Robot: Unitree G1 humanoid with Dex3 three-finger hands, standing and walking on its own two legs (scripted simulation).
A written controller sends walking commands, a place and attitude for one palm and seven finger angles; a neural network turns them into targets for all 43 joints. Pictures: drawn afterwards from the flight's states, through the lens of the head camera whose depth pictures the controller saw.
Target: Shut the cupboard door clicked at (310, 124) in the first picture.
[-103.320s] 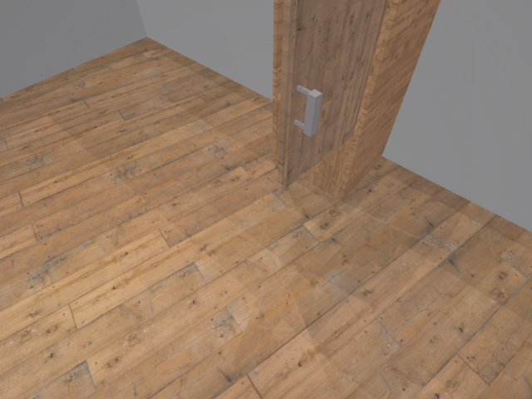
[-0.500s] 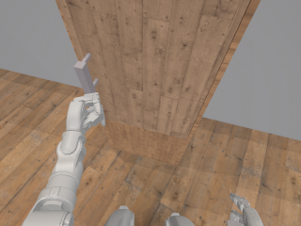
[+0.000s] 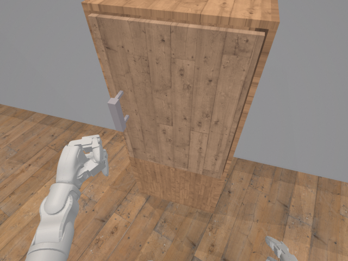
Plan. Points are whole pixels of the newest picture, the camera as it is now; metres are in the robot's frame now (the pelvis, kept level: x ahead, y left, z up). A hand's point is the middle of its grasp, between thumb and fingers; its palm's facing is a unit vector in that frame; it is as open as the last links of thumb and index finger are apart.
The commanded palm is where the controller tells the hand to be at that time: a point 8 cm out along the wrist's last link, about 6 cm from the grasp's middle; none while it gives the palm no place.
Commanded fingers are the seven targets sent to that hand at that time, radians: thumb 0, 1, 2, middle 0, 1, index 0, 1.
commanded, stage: draw the hand back to the body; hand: left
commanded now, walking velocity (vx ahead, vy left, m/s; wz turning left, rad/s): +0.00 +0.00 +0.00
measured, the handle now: (120, 111) +0.55 +0.20 +0.01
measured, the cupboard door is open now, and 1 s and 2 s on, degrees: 0 0 0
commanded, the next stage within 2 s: step back with the hand held close in 1.10 s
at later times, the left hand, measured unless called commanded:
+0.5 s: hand (32, 169) +0.24 +0.26 +0.16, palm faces +0.35 -0.88 -0.31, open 4.4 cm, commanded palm +0.20 +0.30 +0.18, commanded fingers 0.00 0.90 0.90 -0.47 -0.60 -0.47 -0.60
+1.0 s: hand (3, 182) +0.20 +0.27 +0.19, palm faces +0.45 -0.81 -0.37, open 7.3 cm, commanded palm +0.16 +0.31 +0.22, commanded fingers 0.00 0.90 0.90 -0.20 -0.30 -0.20 -0.30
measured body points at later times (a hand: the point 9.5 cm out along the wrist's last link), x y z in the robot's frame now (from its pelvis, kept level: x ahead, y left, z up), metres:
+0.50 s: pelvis +0.02 +0.02 +0.04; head +0.00 +0.00 +0.49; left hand +0.22 +0.31 +0.18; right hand +0.22 -0.18 -0.04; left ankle +0.04 +0.09 -0.70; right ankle +0.00 -0.10 -0.70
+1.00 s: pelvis +0.02 +0.01 +0.04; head -0.01 -0.02 +0.49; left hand +0.17 +0.31 +0.21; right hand +0.21 -0.21 -0.04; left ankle +0.04 +0.09 -0.70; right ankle +0.00 -0.10 -0.70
